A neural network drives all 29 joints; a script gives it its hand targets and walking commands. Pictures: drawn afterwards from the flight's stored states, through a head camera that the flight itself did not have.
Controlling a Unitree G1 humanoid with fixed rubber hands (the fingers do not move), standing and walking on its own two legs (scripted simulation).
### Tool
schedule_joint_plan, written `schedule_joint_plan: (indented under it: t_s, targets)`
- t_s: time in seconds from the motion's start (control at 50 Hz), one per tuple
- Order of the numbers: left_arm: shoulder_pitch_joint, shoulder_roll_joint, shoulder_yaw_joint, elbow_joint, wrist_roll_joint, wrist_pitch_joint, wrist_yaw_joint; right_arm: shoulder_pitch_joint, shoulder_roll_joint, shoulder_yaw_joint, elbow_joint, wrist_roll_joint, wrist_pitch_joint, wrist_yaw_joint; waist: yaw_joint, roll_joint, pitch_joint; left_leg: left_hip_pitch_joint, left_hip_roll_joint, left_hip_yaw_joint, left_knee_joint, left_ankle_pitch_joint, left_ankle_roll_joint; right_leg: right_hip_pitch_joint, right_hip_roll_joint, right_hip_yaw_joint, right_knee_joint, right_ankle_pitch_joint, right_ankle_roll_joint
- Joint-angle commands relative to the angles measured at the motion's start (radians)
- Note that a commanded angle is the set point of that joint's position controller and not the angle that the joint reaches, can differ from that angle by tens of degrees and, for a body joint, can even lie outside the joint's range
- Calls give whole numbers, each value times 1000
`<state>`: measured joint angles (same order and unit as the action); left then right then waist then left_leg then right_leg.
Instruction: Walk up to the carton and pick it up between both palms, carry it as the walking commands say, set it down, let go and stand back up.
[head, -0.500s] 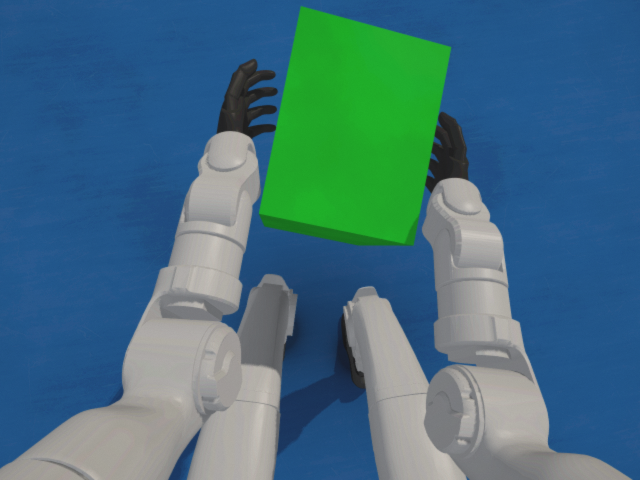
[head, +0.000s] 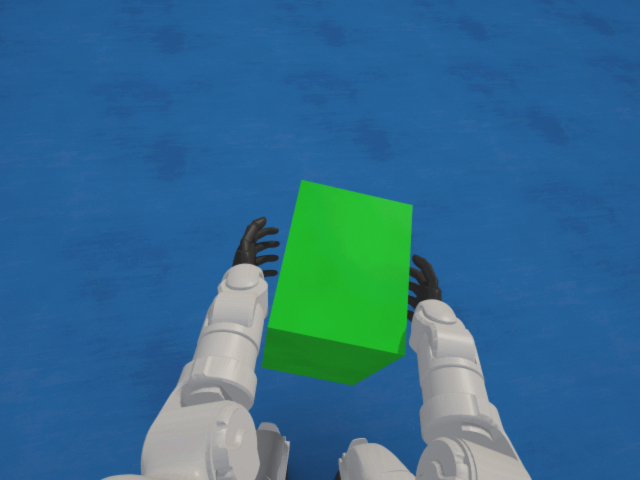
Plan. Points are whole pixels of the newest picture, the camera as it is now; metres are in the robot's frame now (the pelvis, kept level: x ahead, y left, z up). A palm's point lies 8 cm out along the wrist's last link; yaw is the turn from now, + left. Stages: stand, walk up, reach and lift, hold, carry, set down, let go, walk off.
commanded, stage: reach and lift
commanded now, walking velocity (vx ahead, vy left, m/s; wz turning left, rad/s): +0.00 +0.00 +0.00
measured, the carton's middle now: (329, 294) +0.37 -0.03 -0.08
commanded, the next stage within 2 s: none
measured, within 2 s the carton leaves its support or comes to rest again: neither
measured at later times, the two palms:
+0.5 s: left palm (246, 253) +0.36 +0.09 +0.06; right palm (450, 285) +0.32 -0.16 +0.05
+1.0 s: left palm (229, 242) +0.35 +0.10 +0.10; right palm (452, 275) +0.31 -0.15 +0.09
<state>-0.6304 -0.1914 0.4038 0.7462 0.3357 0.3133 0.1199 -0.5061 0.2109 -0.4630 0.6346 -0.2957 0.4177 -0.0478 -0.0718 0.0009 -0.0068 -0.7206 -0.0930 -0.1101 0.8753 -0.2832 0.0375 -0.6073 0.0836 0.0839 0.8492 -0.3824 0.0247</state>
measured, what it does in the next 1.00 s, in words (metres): stands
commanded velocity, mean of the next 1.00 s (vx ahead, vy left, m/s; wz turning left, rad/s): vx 0.00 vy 0.00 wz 0.00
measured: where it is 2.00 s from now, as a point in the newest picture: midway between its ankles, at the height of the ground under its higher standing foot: outside the picture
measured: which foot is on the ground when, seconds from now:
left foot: down 0.00-1.00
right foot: down 0.00-1.00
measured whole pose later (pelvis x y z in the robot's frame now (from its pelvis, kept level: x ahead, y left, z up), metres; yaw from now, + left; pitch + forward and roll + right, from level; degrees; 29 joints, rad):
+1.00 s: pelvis +0.02 +0.00 +0.04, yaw -1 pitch -7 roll -1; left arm -0.51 -0.20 0.36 0.53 0.32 0.66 0.10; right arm -0.46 0.22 -0.33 0.52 -0.30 0.75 -0.06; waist -0.06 -0.03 -0.01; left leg -0.21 -0.08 -0.09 0.53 -0.19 0.04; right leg -0.11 0.06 0.14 0.50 -0.27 0.02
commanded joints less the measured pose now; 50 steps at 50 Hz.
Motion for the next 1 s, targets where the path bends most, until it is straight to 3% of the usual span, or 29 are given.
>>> schedule_joint_plan:
  t_s: [0.0, 0.06, 0.08, 0.1, 0.12, 0.18, 0.22, 0.24, 0.28, 0.32, 0.34, 0.36, 0.38, 0.4, 0.46, 0.52, 0.54, 0.58, 0.6, 0.62, 0.7, 0.74, 0.78, 0.8, 0.82, 0.88, 0.94, 0.98]
  targets:
    - [-322, -1133, -612, 71, -214, 26, -244, -765, 971, 639, -211, 225, -97, 207, -37, 29, -628, 662, 34, -58, -164, 290, -28, 42, 10, -29, -201, 288, -43]
    - [-305, -1127, -696, -17, -247, 27, -242, -698, 991, 713, -265, 253, -86, 213, -41, 37, -674, 712, 36, -81, -179, 389, -30, 100, 16, -13, -215, 364, -37]
    - [-259, -1123, -686, 11, -230, 38, -238, -694, 976, 721, -279, 257, -81, 214, -19, 36, -644, 712, 37, -81, -190, 371, -29, 102, 15, -8, -226, 347, -36]
    - [-250, -1135, -732, -37, -241, 37, -238, -700, 998, 764, -350, 277, -85, 216, -22, 30, -712, 731, 31, -83, -192, 408, -29, 156, 17, -2, -229, 397, -31]
    - [-202, -1115, -707, 5, -230, 51, -237, -687, 988, 771, -335, 285, -74, 218, 7, 11, -648, 700, 36, -80, -208, 390, -26, 149, 14, 0, -245, 376, -26]
    - [-175, -1099, -733, -71, -235, 70, -248, -596, 1017, 793, -333, 295, -43, 220, 20, 18, -643, 699, 28, -71, -243, 387, -23, 221, 12, 13, -279, 407, -21]
    - [-134, -1103, -738, -102, -245, 91, -256, -493, 1032, 779, -309, 289, -16, 222, 10, 31, -573, 725, 31, -72, -264, 414, -26, 217, 5, 18, -311, 427, -24]
    - [-104, -1118, -750, -90, -257, 101, -261, -514, 1030, 802, -360, 302, -15, 222, 3, 11, -592, 747, 32, -70, -273, 418, -23, 240, 3, 18, -327, 444, -23]
    - [-101, -1104, -731, -109, -258, 122, -273, -441, 1032, 758, -315, 284, 12, 218, -10, 19, -510, 749, 33, -68, -294, 409, -24, 228, -4, 25, -348, 451, -26]
    - [-76, -1141, -754, -118, -277, 143, -283, -409, 1045, 755, -346, 286, 30, 212, -35, 21, -507, 771, 40, -75, -307, 433, -30, 259, -6, 28, -373, 474, -30]
    - [-71, -1134, -765, -145, -295, 149, -291, -401, 1057, 771, -367, 294, 37, 208, -34, -4, -498, 771, 34, -71, -313, 470, -27, 285, -6, 27, -380, 532, -21]
    - [-63, -1136, -757, -140, -296, 157, -297, -408, 1049, 767, -376, 297, 46, 206, -39, 14, -499, 760, 31, -67, -320, 456, -28, 314, -13, 33, -386, 546, -23]
    - [-104, -1119, -743, -139, -283, 165, -302, -398, 1043, 733, -335, 282, 56, 205, -43, 36, -473, 745, 31, -62, -331, 390, -30, 284, -13, 31, -394, 494, -25]
    - [-85, -1112, -730, -132, -284, 177, -303, -423, 1049, 751, -363, 291, 66, 202, -25, 9, -439, 744, 33, -64, -339, 392, -25, 302, -14, 32, -400, 497, -23]
    - [-138, -1101, -758, -214, -314, 205, -312, -436, 1067, 773, -387, 309, 103, 201, -30, -2, -424, 758, 37, -59, -360, 362, -24, 338, -19, 29, -416, 483, -17]
    - [-239, -1080, -734, -238, -315, 231, -319, -495, 1068, 730, -347, 302, 140, 204, -30, -5, -366, 752, 35, -45, -376, 226, -15, 308, -23, 25, -436, 324, -21]
    - [-253, -1091, -739, -247, -326, 238, -321, -551, 1084, 768, -399, 322, 141, 203, -11, -17, -374, 751, 35, -42, -370, 222, -14, 321, -28, 26, -434, 321, -23]
    - [-257, -1079, -726, -224, -321, 266, -322, -561, 1087, 762, -367, 324, 165, 208, 4, -21, -345, 784, 35, -33, -376, 201, -15, 298, -32, 25, -444, 292, -26]
    - [-287, -1092, -757, -250, -337, 273, -328, -594, 1102, 780, -396, 345, 165, 211, 0, -12, -405, 812, 36, -33, -372, 197, -13, 301, -36, 30, -446, 280, -29]
    - [-321, -1077, -737, -246, -338, 279, -331, -609, 1110, 764, -370, 334, 177, 208, 4, -32, -390, 808, 34, -29, -382, 177, -12, 307, -40, 32, -457, 269, -27]
    - [-345, -1089, -700, -201, -323, 316, -340, -696, 1098, 744, -351, 341, 199, 202, 24, -23, -372, 822, 28, -18, -398, 107, -16, 300, -52, 35, -476, 191, -25]
    - [-377, -1077, -683, -201, -324, 334, -345, -645, 1084, 718, -295, 316, 222, 193, 4, -55, -314, 828, 22, -8, -405, 75, -19, 281, -65, 41, -503, 155, -29]
    - [-403, -1060, -645, -176, -304, 349, -343, -669, 1074, 674, -247, 308, 233, 193, 5, -31, -257, 814, 25, -3, -418, 6, -21, 251, -78, 44, -521, 77, -36]
    - [-446, -1043, -638, -189, -303, 350, -344, -666, 1055, 628, -204, 289, 236, 191, -16, -22, -235, 818, 26, -6, -419, -27, -24, 235, -76, 46, -522, 45, -43]
    - [-421, -1058, -611, -147, -296, 357, -345, -689, 1050, 633, -217, 287, 239, 186, -8, -38, -215, 815, 24, 2, -414, -32, -23, 232, -81, 49, -532, 29, -46]
    - [-462, -1071, -554, -105, -283, 368, -339, -736, 998, 570, -164, 266, 243, 194, 2, -16, -193, 820, 40, -3, -416, -54, -35, 215, -74, 36, -524, -10, -62]
    - [-478, -1123, -568, -120, -296, 364, -318, -776, 975, 592, -201, 274, 229, 210, 22, 39, -239, 808, 66, -13, -419, -8, -52, 261, -55, 24, -481, 54, -66]
    - [-478, -1151, -601, -162, -315, 364, -307, -763, 970, 614, -229, 270, 229, 220, 19, 48, -294, 816, 76, -19, -427, 60, -61, 299, -30, 17, -458, 112, -63]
